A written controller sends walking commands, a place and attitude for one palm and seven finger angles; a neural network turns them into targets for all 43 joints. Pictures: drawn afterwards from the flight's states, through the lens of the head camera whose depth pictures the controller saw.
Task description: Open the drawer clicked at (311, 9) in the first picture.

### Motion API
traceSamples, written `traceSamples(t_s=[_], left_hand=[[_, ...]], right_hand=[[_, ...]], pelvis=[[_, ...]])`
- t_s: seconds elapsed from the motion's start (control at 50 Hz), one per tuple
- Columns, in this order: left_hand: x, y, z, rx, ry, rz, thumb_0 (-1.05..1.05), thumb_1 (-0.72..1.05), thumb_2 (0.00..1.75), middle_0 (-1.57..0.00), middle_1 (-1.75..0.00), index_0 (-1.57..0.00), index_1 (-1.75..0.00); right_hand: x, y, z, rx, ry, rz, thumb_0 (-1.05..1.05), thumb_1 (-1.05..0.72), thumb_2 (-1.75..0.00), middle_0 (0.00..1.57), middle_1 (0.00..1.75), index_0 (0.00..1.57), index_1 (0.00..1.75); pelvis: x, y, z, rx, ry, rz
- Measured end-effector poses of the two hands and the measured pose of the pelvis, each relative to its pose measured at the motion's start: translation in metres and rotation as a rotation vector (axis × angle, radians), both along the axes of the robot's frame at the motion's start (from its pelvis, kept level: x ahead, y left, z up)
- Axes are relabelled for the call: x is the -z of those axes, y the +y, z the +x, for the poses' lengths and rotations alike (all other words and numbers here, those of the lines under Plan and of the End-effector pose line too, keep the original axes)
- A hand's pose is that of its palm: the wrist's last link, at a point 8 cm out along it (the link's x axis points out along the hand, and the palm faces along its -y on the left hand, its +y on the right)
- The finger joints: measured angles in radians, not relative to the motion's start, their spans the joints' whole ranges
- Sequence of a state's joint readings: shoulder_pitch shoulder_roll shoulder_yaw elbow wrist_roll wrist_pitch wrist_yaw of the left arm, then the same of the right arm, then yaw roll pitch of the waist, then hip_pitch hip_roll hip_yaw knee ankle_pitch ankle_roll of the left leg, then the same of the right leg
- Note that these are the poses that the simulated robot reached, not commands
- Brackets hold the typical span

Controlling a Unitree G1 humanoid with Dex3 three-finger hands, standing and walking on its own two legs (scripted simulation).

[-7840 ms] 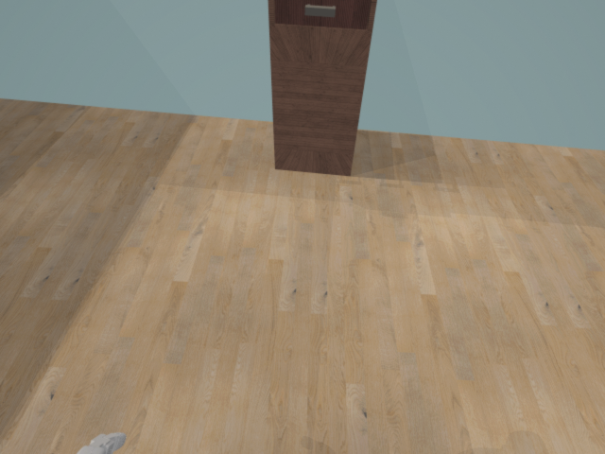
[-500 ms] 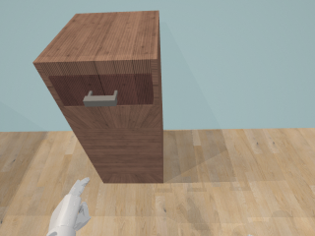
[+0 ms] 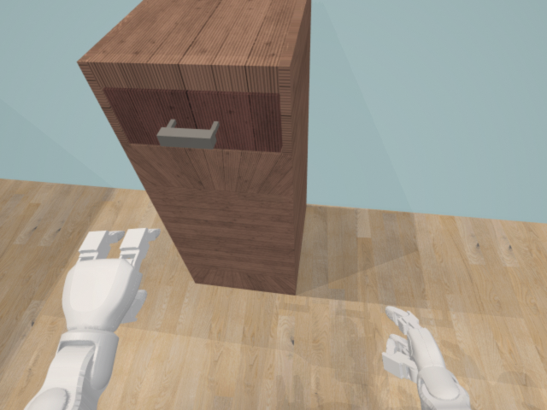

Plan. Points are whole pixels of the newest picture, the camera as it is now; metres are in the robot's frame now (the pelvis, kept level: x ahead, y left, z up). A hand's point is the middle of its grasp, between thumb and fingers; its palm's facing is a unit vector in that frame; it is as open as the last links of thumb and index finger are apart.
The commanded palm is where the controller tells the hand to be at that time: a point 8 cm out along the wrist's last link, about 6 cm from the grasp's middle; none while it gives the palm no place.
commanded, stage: raise the hand with hooked fingers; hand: left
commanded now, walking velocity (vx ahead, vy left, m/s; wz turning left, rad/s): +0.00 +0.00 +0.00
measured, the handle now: (190, 131) +0.59 +0.27 +0.06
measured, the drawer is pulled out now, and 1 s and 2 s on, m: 0.00 0.00 0.00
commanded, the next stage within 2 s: move the hooked fingers above the handle in 1.20 s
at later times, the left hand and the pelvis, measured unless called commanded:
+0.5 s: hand (108, 227) +0.30 +0.27 +0.12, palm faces +0.18 -0.08 -0.98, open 13.1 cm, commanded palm +0.26 +0.27 +0.18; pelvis +0.00 +0.04 +0.03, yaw -3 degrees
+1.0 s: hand (91, 180) +0.34 +0.29 +0.18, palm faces +0.05 -0.06 -1.00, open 13.8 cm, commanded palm +0.30 +0.29 +0.23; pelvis +0.01 +0.06 +0.04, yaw -2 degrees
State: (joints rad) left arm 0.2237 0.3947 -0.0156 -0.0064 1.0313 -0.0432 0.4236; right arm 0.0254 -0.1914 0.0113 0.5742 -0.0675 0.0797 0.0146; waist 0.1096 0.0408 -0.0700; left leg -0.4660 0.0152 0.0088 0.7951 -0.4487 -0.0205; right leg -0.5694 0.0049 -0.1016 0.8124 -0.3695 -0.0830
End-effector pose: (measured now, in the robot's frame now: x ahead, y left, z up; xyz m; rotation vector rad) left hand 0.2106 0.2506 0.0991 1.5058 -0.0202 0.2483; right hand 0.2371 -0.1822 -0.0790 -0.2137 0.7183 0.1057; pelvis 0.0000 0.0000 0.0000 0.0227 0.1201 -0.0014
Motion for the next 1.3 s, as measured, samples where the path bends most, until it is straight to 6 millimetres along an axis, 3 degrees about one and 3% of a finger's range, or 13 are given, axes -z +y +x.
traceSamples(t_s=[0.06, 0.12, 0.2, 0.28, 0.4, 0.48, 0.62, 0.76, 0.9, 1.1, 1.3], left_hand=[[-0.014, -0.004, 0.025, -0.004, 0.04, -0.001, 0.01, 0.2, 0.6, -0.27, -0.74, -0.27, -0.74], [-0.021, -0.007, 0.038, 0.008, 0.114, -0.021, 0.0, 0.14, 0.57, -0.27, -0.78, -0.28, -0.79], [-0.024, -0.008, 0.036, 0.063, 0.184, -0.046, 0.0, 0.05, 0.53, -0.27, -0.84, -0.28, -0.85], [-0.031, -0.005, 0.029, 0.116, 0.147, -0.05, 0.0, -0.05, 0.49, -0.28, -0.9, -0.29, -0.91], [-0.052, 0.015, 0.037, 0.105, 0.022, -0.01, 0.0, -0.19, 0.43, -0.3, -0.99, -0.3, -1.0], [-0.07, 0.024, 0.053, 0.07, -0.011, -0.017, 0.0, -0.28, 0.39, -0.3, -1.05, -0.31, -1.06], [-0.099, 0.024, 0.078, 0.091, 0.023, -0.008, 0.0, -0.42, 0.33, -0.31, -1.14, -0.32, -1.15], [-0.123, 0.037, 0.093, 0.102, 0.052, 0.014, 0.0, -0.47, 0.31, -0.32, -1.18, -0.32, -1.19], [-0.14, 0.047, 0.102, 0.11, 0.062, 0.018, 0.0, -0.49, 0.3, -0.31, -1.19, -0.32, -1.2], [-0.122, 0.032, 0.095, 0.201, 0.116, 0.01, 0.0, -0.49, 0.3, -0.32, -1.2, -0.32, -1.2], [-0.137, 0.031, 0.091, 0.134, 0.025, 0.016, 0.0, -0.49, 0.3, -0.32, -1.2, -0.32, -1.2]], right_hand=[[0.006, 0.0, -0.025, 0.059, 0.068, 0.039, 0.01, -0.9, -0.9, 0.2, 0.3, 0.2, 0.3], [0.008, -0.009, -0.05, 0.122, 0.115, 0.044, 0.01, -0.9, -0.9, 0.2, 0.3, 0.2, 0.3], [0.007, -0.03, -0.075, 0.194, 0.153, -0.007, 0.01, -0.9, -0.9, 0.2, 0.3, 0.2, 0.3], [0.004, -0.048, -0.088, 0.225, 0.178, -0.083, 0.01, -0.9, -0.9, 0.2, 0.3, 0.2, 0.3], [-0.004, -0.047, -0.079, 0.23, 0.158, -0.116, 0.01, -0.9, -0.9, 0.2, 0.3, 0.2, 0.3], [-0.012, -0.025, -0.06, 0.219, 0.098, -0.074, 0.01, -0.9, -0.9, 0.2, 0.3, 0.2, 0.3], [-0.031, 0.023, -0.029, 0.151, 0.011, 0.009, 0.01, -0.9, -0.9, 0.2, 0.3, 0.2, 0.3], [-0.036, 0.048, -0.023, 0.087, 0.023, 0.029, 0.01, -0.9, -0.9, 0.2, 0.3, 0.2, 0.3], [-0.025, 0.042, -0.037, 0.079, 0.099, 0.008, 0.01, -0.9, -0.9, 0.2, 0.3, 0.2, 0.3], [-0.013, 0.016, -0.064, 0.111, 0.184, -0.025, 0.01, -0.9, -0.9, 0.2, 0.3, 0.2, 0.3], [-0.01, 0.006, -0.062, 0.113, 0.18, -0.002, 0.01, -0.9, -0.9, 0.2, 0.3, 0.2, 0.3]], pelvis=[[-0.008, 0.002, 0.002, 0.025, -0.011, 0.007], [-0.015, 0.006, 0.005, 0.063, -0.025, 0.011], [-0.021, 0.013, 0.007, 0.084, -0.044, 0.005], [-0.024, 0.02, 0.006, 0.077, -0.056, -0.003], [-0.026, 0.033, 0.004, 0.056, -0.075, -0.012], [-0.029, 0.041, 0.003, 0.051, -0.095, -0.016], [-0.034, 0.053, 0.005, 0.052, -0.133, -0.022], [-0.037, 0.06, 0.007, 0.046, -0.148, -0.027], [-0.039, 0.063, 0.01, 0.036, -0.139, -0.031], [-0.04, 0.06, 0.01, 0.038, -0.119, -0.029], [-0.04, 0.046, 0.005, 0.033, -0.115, -0.022]])
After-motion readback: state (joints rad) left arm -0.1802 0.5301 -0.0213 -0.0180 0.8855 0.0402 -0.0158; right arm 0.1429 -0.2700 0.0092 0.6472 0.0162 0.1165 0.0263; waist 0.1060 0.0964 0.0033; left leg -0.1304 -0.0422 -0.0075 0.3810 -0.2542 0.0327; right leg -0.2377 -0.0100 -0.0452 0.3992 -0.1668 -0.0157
